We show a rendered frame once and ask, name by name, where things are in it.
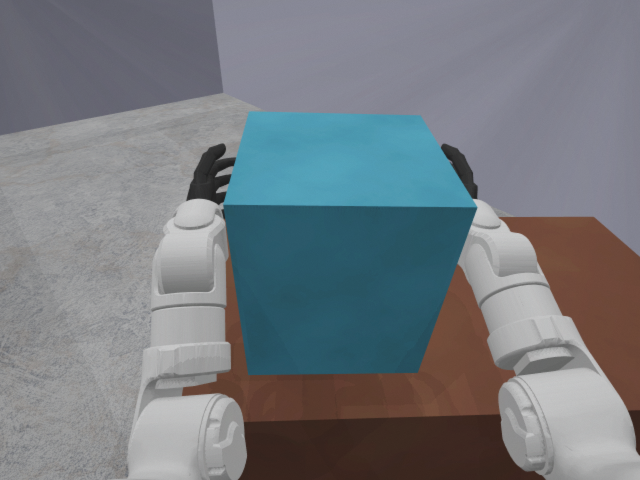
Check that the robot right forearm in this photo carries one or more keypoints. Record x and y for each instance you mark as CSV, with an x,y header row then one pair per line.
x,y
528,333

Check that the robot left forearm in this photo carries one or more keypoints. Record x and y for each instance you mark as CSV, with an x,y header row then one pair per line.
x,y
188,297

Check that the carton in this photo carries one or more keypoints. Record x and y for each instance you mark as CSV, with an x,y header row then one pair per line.
x,y
344,233

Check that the left robot upper arm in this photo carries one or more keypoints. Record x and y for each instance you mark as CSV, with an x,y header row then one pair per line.
x,y
196,437

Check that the left robot hand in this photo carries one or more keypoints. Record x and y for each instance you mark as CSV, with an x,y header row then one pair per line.
x,y
205,184

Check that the right robot hand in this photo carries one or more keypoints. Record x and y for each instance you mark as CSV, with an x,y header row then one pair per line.
x,y
462,168

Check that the pedestal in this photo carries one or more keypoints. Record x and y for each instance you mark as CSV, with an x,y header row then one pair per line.
x,y
444,422

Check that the right robot upper arm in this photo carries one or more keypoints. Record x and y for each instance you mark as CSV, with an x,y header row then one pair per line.
x,y
567,425

